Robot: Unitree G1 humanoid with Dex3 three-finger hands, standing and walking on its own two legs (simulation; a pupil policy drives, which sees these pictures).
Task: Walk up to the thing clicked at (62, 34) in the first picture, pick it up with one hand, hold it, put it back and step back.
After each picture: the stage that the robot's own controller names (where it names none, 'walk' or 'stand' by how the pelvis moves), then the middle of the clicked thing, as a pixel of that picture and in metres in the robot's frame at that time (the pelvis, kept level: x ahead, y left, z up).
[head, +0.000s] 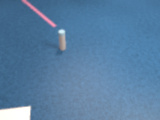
stand; (62, 40) +1.42 +0.22 -0.66
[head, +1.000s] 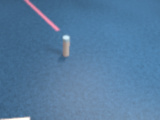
walk; (66, 46) +1.31 +0.12 -0.64
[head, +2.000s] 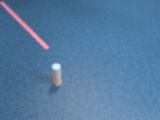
walk; (57, 75) +0.85 +0.16 -0.64
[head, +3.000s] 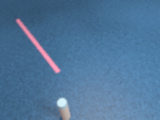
walk; (64, 109) +0.55 +0.20 -0.64
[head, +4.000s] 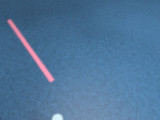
stand; out of the picture +0.44 +0.15 -0.65
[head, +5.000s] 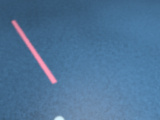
stand; out of the picture +0.43 +0.14 -0.65
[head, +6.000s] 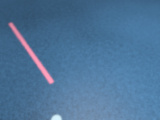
stand; out of the picture +0.45 +0.16 -0.66
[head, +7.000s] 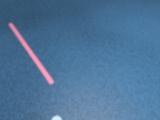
stand; out of the picture +0.45 +0.16 -0.66
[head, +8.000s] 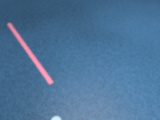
go down; out of the picture +0.44 +0.16 -0.66
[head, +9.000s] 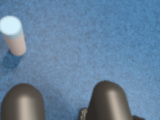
go down; (15, 39) +0.52 +0.22 -0.26
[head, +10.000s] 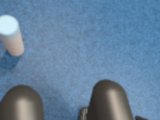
close in; (12, 39) +0.52 +0.22 -0.25
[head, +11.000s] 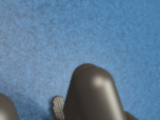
close in; out of the picture +0.50 +0.28 -0.16
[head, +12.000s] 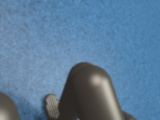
close; out of the picture +0.49 +0.29 -0.17
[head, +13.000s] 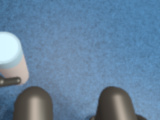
lift; (12, 65) +0.36 +0.22 -0.03
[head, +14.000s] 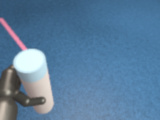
hold; (38, 86) +0.31 +0.13 +0.09
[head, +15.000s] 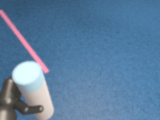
hold; (37, 95) +0.30 +0.15 +0.03
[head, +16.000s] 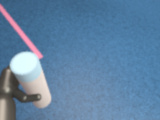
crouch; (35, 84) +0.34 +0.15 +0.01
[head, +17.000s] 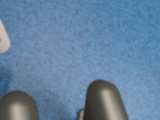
lower; out of the picture +0.50 +0.21 -0.04
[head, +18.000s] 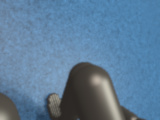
lower; out of the picture +0.46 +0.28 -0.17
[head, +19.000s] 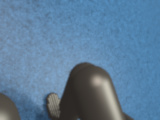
lower; out of the picture +0.47 +0.28 -0.17
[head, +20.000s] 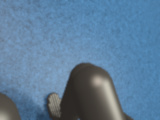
lower; out of the picture +0.47 +0.28 -0.17
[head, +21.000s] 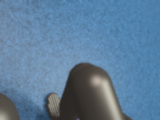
lower; out of the picture +0.46 +0.28 -0.17
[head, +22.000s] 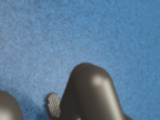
loosen; out of the picture +0.46 +0.26 -0.18
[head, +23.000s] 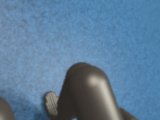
rise; out of the picture +0.47 +0.26 -0.18
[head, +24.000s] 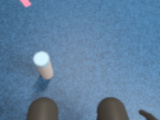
walk; (44, 67) +0.49 +0.17 -0.36
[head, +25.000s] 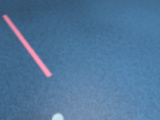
stand; out of the picture +0.43 +0.13 -0.59
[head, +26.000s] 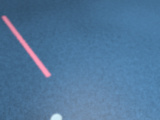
stand; out of the picture +0.43 +0.14 -0.60
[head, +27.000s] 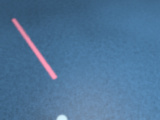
stand; out of the picture +0.43 +0.13 -0.64
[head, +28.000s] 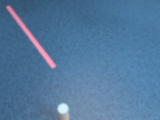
walk; (63, 114) +0.46 +0.10 -0.63
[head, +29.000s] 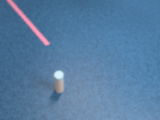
walk; (59, 82) +0.67 +0.13 -0.64
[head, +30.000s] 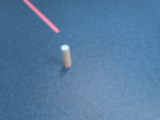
walk; (66, 56) +1.00 +0.22 -0.63
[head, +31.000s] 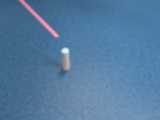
stand; (65, 59) +1.07 +0.16 -0.64
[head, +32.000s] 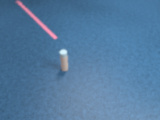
stand; (64, 60) +1.09 +0.17 -0.66
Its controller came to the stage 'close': yes
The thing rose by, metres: 0.69
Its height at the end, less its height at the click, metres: +0.00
